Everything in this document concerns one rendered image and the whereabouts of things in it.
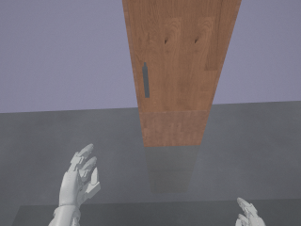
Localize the handle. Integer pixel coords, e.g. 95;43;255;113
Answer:
142;62;150;98

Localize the right robot hand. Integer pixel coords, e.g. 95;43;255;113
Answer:
235;198;266;226

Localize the cupboard door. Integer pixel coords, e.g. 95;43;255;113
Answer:
127;0;238;113

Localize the left robot hand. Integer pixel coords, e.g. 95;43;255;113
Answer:
58;143;101;209

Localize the left robot forearm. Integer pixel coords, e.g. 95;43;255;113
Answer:
48;204;81;226

